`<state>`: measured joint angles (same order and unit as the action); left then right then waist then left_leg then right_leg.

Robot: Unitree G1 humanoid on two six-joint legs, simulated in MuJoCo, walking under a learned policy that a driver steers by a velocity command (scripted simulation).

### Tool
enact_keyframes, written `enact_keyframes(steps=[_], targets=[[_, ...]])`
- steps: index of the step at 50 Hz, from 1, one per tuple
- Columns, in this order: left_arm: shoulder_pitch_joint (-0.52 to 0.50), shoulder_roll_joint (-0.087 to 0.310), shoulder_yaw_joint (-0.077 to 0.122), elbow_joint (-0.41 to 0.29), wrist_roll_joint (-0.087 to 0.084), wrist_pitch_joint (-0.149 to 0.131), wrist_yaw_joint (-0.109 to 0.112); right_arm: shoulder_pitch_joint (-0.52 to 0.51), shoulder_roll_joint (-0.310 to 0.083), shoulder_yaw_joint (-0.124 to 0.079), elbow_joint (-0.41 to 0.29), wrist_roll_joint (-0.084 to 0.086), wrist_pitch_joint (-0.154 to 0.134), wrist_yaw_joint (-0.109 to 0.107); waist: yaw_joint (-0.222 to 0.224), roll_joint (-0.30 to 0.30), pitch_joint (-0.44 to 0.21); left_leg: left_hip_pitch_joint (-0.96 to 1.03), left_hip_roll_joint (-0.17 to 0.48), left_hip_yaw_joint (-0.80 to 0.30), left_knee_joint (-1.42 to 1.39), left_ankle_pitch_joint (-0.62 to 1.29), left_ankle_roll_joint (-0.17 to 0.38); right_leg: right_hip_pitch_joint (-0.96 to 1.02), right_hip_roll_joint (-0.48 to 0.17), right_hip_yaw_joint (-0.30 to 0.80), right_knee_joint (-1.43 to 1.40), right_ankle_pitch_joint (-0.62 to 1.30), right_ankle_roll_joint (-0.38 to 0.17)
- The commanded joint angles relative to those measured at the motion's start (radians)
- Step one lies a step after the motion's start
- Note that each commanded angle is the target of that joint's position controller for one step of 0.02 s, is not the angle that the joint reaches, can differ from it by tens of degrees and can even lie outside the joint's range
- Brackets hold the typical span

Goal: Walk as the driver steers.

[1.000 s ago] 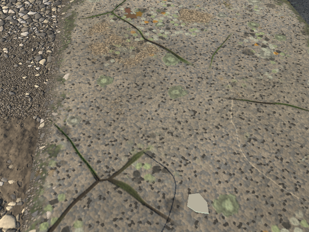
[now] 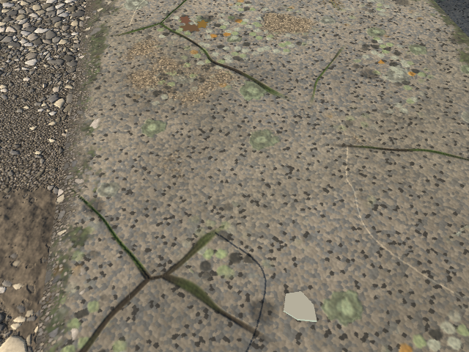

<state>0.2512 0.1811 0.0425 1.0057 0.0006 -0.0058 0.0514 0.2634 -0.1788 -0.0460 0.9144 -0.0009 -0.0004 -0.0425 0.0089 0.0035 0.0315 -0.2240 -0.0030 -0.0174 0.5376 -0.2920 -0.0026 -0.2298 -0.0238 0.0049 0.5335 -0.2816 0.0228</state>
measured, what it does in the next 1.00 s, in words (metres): walks ahead: left foot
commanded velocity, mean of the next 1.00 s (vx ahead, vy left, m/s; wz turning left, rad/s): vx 0.30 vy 0.00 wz -0.05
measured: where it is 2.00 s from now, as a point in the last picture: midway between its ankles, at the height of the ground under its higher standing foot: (256, 309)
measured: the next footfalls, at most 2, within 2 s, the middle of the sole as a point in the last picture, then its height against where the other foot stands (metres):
left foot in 0.84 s outside the picture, level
right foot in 1.36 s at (299, 300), level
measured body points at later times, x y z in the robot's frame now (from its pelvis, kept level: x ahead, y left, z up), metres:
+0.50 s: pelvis +0.06 -0.03 +0.00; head +0.06 -0.04 +0.45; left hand +0.04 +0.22 -0.14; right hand +0.09 -0.28 -0.15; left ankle +0.00 +0.11 -0.68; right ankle +0.01 -0.12 -0.73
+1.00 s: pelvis +0.32 +0.03 +0.00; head +0.35 +0.04 +0.45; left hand +0.36 +0.29 -0.14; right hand +0.42 -0.23 -0.12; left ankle +0.38 +0.12 -0.73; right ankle +0.24 -0.12 -0.63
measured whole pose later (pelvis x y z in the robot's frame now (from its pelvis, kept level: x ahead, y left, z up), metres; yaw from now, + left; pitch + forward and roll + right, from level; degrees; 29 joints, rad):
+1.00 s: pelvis +0.32 +0.03 +0.00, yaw -4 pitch +0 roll +1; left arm 0.33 0.24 0.05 0.98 -0.04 -0.08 0.02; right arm 0.15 -0.23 -0.05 0.93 0.00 -0.11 0.03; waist 0.01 -0.04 0.03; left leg -0.29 -0.02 0.12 0.44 -0.16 0.05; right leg -0.47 -0.07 0.05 1.24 -0.31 -0.05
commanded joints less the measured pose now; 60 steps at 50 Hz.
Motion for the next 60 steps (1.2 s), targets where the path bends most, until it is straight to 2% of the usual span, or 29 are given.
enact_keyframes(steps=[1, 8, 9, 11, 13, 16, 18, 20, 21, 22, 23, 24, 26, 28, 33, 38, 40, 41, 42, 43, 44, 45, 46, 47, 48, 50, 52, 56, 60], targets=[[0.033, 0.091, 0.016, -0.012, -0.001, -0.006, 0.003, 0.029, -0.087, -0.016, -0.015, 0.001, -0.009, -0.004, 0.0, -0.001, 0.005, -0.016, 0.024, -0.022, -0.106, 0.142, 0.023, -0.002, -0.009, 0.01, -0.097, 0.115, -0.023], [0.045, 0.083, 0.01, 0.025, -0.001, -0.003, 0.003, 0.041, -0.083, -0.01, 0.038, 0.002, -0.008, -0.004, -0.001, -0.001, 0.015, -0.015, 0.022, -0.017, -0.119, 0.135, 0.021, 0.001, -0.005, 0.007, -0.107, 0.111, -0.024], [0.068, 0.073, 0.008, 0.041, -0.002, -0.001, 0.003, 0.063, -0.075, -0.008, 0.056, 0.002, -0.007, -0.004, -0.001, 0.001, -0.009, -0.006, 0.011, -0.006, -0.124, 0.017, 0.025, 0.011, 0.009, -0.008, -0.106, 0.006, -0.028], [0.071, 0.097, 0.017, 0.041, -0.015, 0.0, 0.007, 0.074, -0.111, -0.02, 0.064, 0.015, -0.004, -0.008, -0.006, 0.01, 0.047, -0.069, 0.005, -0.018, -0.124, -0.351, 0.061, -0.063, 0.032, -0.022, -0.071, -0.32, -0.06], [0.052, 0.086, 0.013, 0.022, -0.021, -0.02, 0.005, 0.087, -0.119, -0.021, 0.06, 0.024, -0.021, -0.007, -0.016, 0.034, 0.118, -0.112, 0.062, -0.103, -0.166, -0.491, 0.104, -0.154, 0.015, 0.003, -0.042, -0.404, -0.086], [0.018, 0.035, 0.003, 0.0, -0.024, -0.065, -0.02, 0.161, -0.174, -0.04, 0.086, 0.033, -0.052, 0.008, -0.038, 0.162, 0.098, -0.019, 0.226, -0.358, -0.293, -0.542, 0.199, -0.23, 0.041, -0.056, 0.146, -0.192, -0.077], [0.045, 0.035, 0.002, 0.003, -0.03, -0.082, -0.035, 0.108, -0.179, -0.04, 0.069, 0.035, -0.058, 0.013, 0.0, 0.173, 0.112, -0.116, 0.277, -0.428, -0.338, -0.519, 0.228, -0.138, 0.023, -0.037, 0.165, -0.157, -0.114], [0.198, 0.033, 0.005, 0.058, -0.032, -0.089, -0.036, -0.037, -0.167, -0.033, 0.02, 0.043, -0.058, 0.02, 0.096, 0.128, 0.126, -0.292, 0.172, -0.259, -0.233, -0.4, 0.155, 0.129, 0.027, -0.026, -0.066, -0.134, -0.144], [0.318, 0.102, 0.025, 0.096, -0.024, -0.091, -0.032, -0.095, -0.116, -0.021, -0.007, 0.043, -0.065, 0.022, 0.134, -0.024, 0.102, -0.418, 0.071, -0.104, 0.006, -0.249, 0.088, 0.274, -0.078, 0.157, -0.164, -0.174, -0.169], [0.44, 0.232, 0.057, 0.117, -0.025, -0.099, -0.04, -0.123, -0.067, -0.01, -0.047, 0.042, -0.086, 0.02, 0.157, -0.301, 0.062, -0.574, -0.04, 0.064, 0.349, -0.16, 0.027, 0.388, -0.286, 0.545, -0.344, -0.294, -0.277], [0.419, 0.205, 0.042, 0.105, -0.003, -0.112, -0.046, -0.142, -0.102, -0.016, -0.056, 0.045, -0.103, 0.021, 0.135, -0.252, 0.074, -0.677, -0.011, -0.026, 0.561, -0.231, 0.041, 0.378, -0.373, 0.719, -0.377, -0.255, -0.334], [0.349, 0.148, 0.024, 0.081, 0.0, -0.12, -0.047, -0.102, -0.108, -0.017, -0.044, 0.051, -0.113, 0.032, 0.085, -0.149, 0.096, -0.737, 0.037, -0.058, 0.675, -0.161, 0.062, 0.388, -0.351, 0.631, -0.352, -0.186, -0.315], [0.27, 0.121, 0.009, 0.052, -0.01, -0.115, -0.057, -0.08, -0.111, -0.02, -0.02, 0.04, -0.125, 0.046, 0.045, -0.063, 0.088, -0.749, 0.092, -0.041, 0.671, -0.006, 0.084, 0.374, -0.284, 0.433, -0.366, -0.041, -0.251], [0.271, 0.068, -0.014, 0.05, -0.002, -0.097, -0.055, -0.115, -0.113, -0.027, -0.026, 0.03, -0.12, 0.058, 0.038, -0.074, 0.079, -0.677, 0.117, -0.007, 0.58, 0.069, 0.069, 0.326, -0.225, 0.274, -0.387, 0.164, -0.208], [0.279, 0.139, -0.01, 0.025, 0.005, -0.08, -0.026, -0.321, -0.045, 0.008, -0.104, 0.025, -0.103, 0.075, 0.065, -0.091, 0.108, -0.471, 0.06, 0.075, 0.197, 0.269, 0.021, 0.143, -0.154, 0.093, -0.441, 0.281, -0.194], [0.3, 0.177, 0.009, 0.039, -0.021, -0.085, -0.024, -0.394, -0.117, 0.002, -0.151, 0.034, -0.101, 0.09, 0.037, -0.11, 0.126, -0.365, 0.04, 0.056, 0.019, 0.299, 0.068, 0.238, -0.221, 0.068, -0.425, 0.379, -0.18], [0.282, 0.198, 0.02, 0.034, -0.013, -0.074, -0.026, -0.31, -0.164, -0.02, -0.14, 0.029, -0.106, 0.089, -0.026, -0.131, 0.039, -0.211, -0.006, 0.077, 0.014, 0.247, 0.1, 0.293, -0.23, 0.054, -0.272, 0.738, -0.154], [0.262, 0.195, 0.019, 0.027, -0.006, -0.065, -0.028, -0.157, -0.201, -0.043, -0.098, 0.033, -0.106, 0.083, -0.106, -0.137, -0.053, -0.019, -0.037, 0.09, 0.016, 0.227, 0.124, 0.263, -0.201, 0.035, -0.099, 0.886, -0.135], [0.231, 0.186, 0.012, 0.004, 0.002, -0.062, -0.032, 0.036, -0.251, -0.066, -0.05, 0.036, -0.102, 0.071, -0.196, -0.124, -0.168, 0.276, 0.03, 0.016, 0.031, 0.218, 0.159, 0.091, -0.156, 0.022, 0.144, 0.793, -0.102], [0.333, 0.058, -0.021, -0.021, 0.009, -0.074, -0.043, 0.192, -0.366, -0.091, -0.021, 0.003, -0.096, 0.059, -0.165, 0.117, -0.371, 0.685, 0.329, -0.403, -0.012, 0.045, 0.287, -0.275, -0.001, -0.018, 0.564, 0.287, -0.042], [0.362, 0.025, -0.031, 0.002, -0.025, -0.099, -0.048, 0.195, -0.303, -0.068, -0.01, 0.0, -0.093, 0.065, -0.149, 0.251, -0.493, 0.699, 0.448, -0.77, -0.237, -0.112, 0.35, -0.399, 0.082, 0.126, 0.804, -0.261, -0.042], [0.255, 0.126, 0.0, -0.031, -0.056, -0.115, -0.047, 0.089, -0.232, -0.046, -0.017, 0.011, -0.098, 0.068, -0.132, 0.185, -0.291, 0.522, 0.403, -0.64, -0.275, -0.159, 0.28, -0.491, 0.018, 0.153, 0.883, -0.215, -0.062], [0.166, 0.15, 0.008, -0.059, -0.062, -0.116, -0.04, -0.007, -0.184, -0.032, -0.033, 0.014, -0.104, 0.069, -0.098, 0.117, -0.166, 0.346, 0.375, -0.467, -0.291, -0.1, 0.234, -0.498, -0.04, 0.112, 0.869, -0.12, -0.078], [0.128, 0.142, 0.015, -0.067, -0.05, -0.108, -0.029, -0.08, -0.15, -0.022, -0.034, 0.008, -0.114, 0.075, -0.058, 0.047, -0.094, 0.18, 0.336, -0.338, -0.326, 0.012, 0.205, -0.444, -0.081, 0.1, 0.814, -0.041, -0.08], [0.146, 0.126, 0.025, -0.063, -0.037, -0.091, -0.023, -0.119, -0.123, -0.015, -0.028, -0.003, -0.123, 0.078, -0.018, 0.063, -0.068, 0.079, 0.293, -0.229, -0.358, 0.066, 0.178, -0.376, -0.114, 0.107, 0.761, 0.009, -0.086], [0.189, 0.072, 0.024, -0.056, -0.04, -0.058, -0.026, -0.126, -0.109, -0.016, -0.004, -0.012, -0.128, 0.079, 0.019, 0.092, -0.037, -0.016, 0.258, -0.111, -0.401, 0.119, 0.171, -0.314, -0.131, 0.105, 0.722, 0.029, -0.094], [0.146, 0.08, 0.033, -0.082, -0.037, -0.039, -0.022, -0.112, -0.127, -0.019, 0.017, -0.013, -0.133, 0.072, 0.031, 0.08, 0.003, -0.042, 0.249, -0.028, -0.43, 0.187, 0.178, -0.373, -0.131, 0.109, 0.695, 0.079, -0.092], [0.008, 0.102, 0.042, -0.148, -0.022, -0.044, -0.036, -0.061, -0.167, -0.024, 0.037, -0.021, -0.129, 0.043, 0.013, 0.04, 0.035, 0.018, 0.248, 0.069, -0.443, 0.273, 0.184, -0.501, -0.119, 0.123, 0.508, 0.273, -0.069], [-0.157, 0.069, 0.021, -0.208, -0.008, -0.059, -0.07, -0.005, -0.2, -0.023, 0.043, -0.011, -0.114, 0.02, -0.037, -0.004, 0.074, 0.065, 0.234, 0.167, -0.421, 0.431, 0.165, -0.452, -0.089, 0.018, 0.227, 0.386, -0.065]])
